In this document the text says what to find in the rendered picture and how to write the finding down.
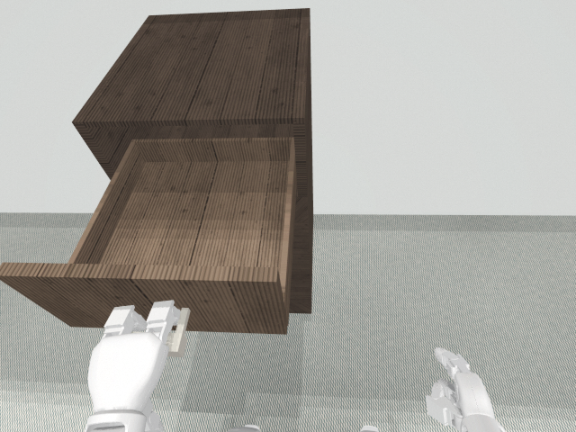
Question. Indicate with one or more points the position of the right robot hand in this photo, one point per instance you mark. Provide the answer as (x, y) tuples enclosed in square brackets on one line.
[(449, 403)]

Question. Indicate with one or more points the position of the cabinet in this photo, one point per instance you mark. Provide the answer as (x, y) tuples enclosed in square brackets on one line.
[(220, 75)]

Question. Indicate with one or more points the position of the drawer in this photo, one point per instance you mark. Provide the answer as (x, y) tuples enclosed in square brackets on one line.
[(208, 223)]

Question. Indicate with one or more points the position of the handle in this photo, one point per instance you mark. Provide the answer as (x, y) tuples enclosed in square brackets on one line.
[(177, 341)]

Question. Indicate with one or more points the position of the left robot hand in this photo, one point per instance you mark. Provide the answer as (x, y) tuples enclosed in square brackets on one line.
[(125, 367)]

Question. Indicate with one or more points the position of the left robot forearm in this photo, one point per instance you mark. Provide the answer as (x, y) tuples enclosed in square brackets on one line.
[(116, 420)]

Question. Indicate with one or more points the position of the right robot forearm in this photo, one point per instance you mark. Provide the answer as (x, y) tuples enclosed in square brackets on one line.
[(480, 423)]

